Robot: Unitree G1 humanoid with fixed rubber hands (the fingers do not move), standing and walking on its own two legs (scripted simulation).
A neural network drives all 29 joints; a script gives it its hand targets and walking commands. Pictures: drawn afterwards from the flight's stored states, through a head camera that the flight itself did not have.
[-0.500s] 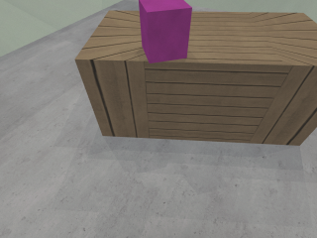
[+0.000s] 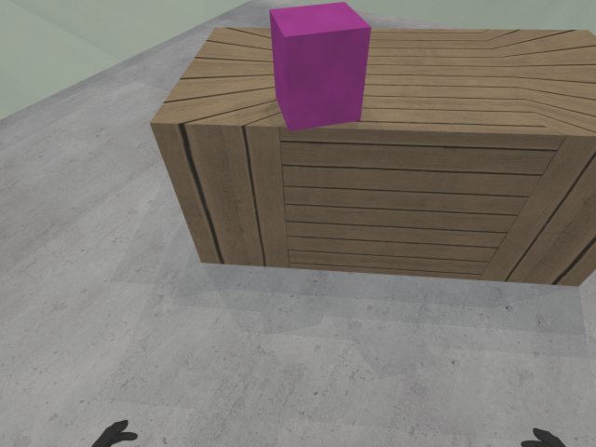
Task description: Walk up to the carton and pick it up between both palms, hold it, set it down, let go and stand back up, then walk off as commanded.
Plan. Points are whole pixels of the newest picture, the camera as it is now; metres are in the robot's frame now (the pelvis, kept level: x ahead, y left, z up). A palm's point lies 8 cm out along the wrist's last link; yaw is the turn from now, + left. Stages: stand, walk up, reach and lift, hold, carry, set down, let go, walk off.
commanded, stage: stand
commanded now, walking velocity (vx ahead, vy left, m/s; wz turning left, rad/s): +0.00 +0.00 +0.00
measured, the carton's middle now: (316, 67) +1.05 +0.03 +0.03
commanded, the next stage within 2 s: none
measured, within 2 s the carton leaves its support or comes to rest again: neither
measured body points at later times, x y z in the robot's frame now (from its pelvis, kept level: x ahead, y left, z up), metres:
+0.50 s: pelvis +0.01 +0.00 +0.01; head +0.01 +0.00 +0.45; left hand +0.13 +0.31 -0.11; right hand +0.10 -0.33 -0.11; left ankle +0.00 +0.13 -0.74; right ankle +0.01 -0.13 -0.74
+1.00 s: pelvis +0.01 -0.01 +0.01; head +0.02 -0.01 +0.46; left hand +0.12 +0.31 -0.11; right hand +0.10 -0.33 -0.11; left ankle +0.00 +0.13 -0.74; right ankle +0.01 -0.13 -0.74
